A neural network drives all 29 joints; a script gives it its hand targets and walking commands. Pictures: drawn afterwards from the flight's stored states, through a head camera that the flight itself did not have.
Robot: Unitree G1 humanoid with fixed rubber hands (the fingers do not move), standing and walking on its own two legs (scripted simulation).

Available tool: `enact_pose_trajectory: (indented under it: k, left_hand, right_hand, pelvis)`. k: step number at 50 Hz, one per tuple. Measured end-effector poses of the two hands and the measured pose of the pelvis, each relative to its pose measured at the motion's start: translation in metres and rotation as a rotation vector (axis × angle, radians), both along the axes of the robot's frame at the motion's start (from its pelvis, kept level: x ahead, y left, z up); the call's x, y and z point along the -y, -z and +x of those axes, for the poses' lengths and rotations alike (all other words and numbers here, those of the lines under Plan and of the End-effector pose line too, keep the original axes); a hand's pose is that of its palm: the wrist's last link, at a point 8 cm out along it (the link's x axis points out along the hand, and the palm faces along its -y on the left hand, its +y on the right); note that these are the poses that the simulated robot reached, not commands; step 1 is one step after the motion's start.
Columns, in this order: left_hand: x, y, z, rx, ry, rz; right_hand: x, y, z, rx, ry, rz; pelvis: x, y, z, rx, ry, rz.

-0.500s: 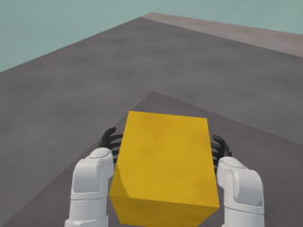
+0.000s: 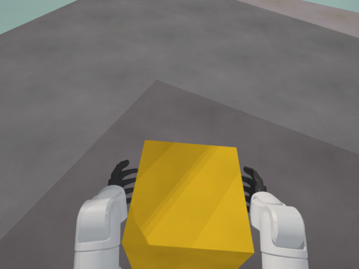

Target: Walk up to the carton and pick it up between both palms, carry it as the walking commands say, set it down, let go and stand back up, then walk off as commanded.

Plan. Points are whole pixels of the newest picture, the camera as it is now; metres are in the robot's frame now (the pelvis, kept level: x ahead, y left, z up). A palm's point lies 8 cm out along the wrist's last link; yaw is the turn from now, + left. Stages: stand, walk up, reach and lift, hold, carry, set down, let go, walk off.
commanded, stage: carry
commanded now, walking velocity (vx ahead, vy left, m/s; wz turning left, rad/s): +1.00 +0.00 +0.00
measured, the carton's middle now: (184, 214) +0.25 +0.00 -0.02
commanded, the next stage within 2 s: none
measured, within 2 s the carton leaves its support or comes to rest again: neither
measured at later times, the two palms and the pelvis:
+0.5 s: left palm (146, 63) +0.69 +0.12 +0.07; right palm (235, 68) +0.71 -0.16 +0.05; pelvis +0.42 -0.03 -0.02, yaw +3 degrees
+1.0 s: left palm (153, 2) +1.13 +0.14 +0.09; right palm (218, 3) +1.15 -0.15 +0.09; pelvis +0.87 -0.03 -0.01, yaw +1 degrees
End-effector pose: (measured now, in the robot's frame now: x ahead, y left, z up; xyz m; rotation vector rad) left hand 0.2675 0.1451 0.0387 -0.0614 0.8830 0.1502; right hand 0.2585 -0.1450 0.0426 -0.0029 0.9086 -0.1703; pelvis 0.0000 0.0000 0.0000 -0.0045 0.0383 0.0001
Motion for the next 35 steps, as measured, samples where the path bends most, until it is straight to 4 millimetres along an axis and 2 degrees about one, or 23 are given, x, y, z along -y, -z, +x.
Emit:
enact_pose_trajectory:
  k: [3,7,9,12,16,21,25,29,32,35]
  left_hand:
    - [0.011,-0.018,0.051,0.05,0.001,0.016]
    - [0.025,-0.045,0.132,0.201,-0.038,0.035]
    - [0.033,-0.054,0.17,0.258,-0.038,0.062]
    - [0.039,-0.06,0.217,0.24,-0.055,0.071]
    - [0.037,-0.054,0.267,0.143,-0.074,0.086]
    - [0.029,-0.043,0.342,0.092,-0.086,0.09]
    - [0.02,-0.031,0.425,0.146,-0.081,0.063]
    - [0.007,-0.005,0.518,0.186,-0.06,0.015]
    - [0.002,0.011,0.573,0.113,-0.056,-0.028]
    - [0.001,0.015,0.613,0.036,-0.037,-0.028]
  right_hand:
    - [0.01,-0.013,0.051,0.051,0.007,0.022]
    - [0.025,-0.03,0.14,0.202,-0.015,0.058]
    - [0.032,-0.034,0.182,0.259,-0.017,0.086]
    - [0.038,-0.035,0.231,0.241,-0.029,0.097]
    - [0.036,-0.031,0.29,0.145,-0.069,0.088]
    - [0.028,-0.019,0.37,0.095,-0.08,0.093]
    - [0.02,-0.011,0.447,0.149,-0.063,0.079]
    - [0.007,0.002,0.533,0.189,-0.041,0.032]
    - [0.002,0.011,0.581,0.117,-0.016,0.006]
    - [0.001,0.014,0.617,0.038,0.003,0.003]
  pelvis:
    - [0.009,-0.002,0.049,-0.007,-0.004,0.003]
    - [0.029,0.011,0.122,-0.021,-0.008,0.021]
    - [0.037,0.017,0.158,-0.025,-0.023,-0.011]
    - [0.047,0.011,0.206,-0.033,-0.072,0.022]
    - [0.051,-0.004,0.27,-0.035,-0.075,0.067]
    - [0.046,-0.004,0.349,-0.026,-0.038,0.068]
    - [0.035,0.016,0.424,-0.025,-0.054,0.048]
    - [0.017,0.043,0.511,-0.023,-0.013,0.05]
    - [0.008,0.034,0.553,-0.029,-0.019,0.033]
    - [0.004,0.014,0.59,-0.027,0.023,-0.004]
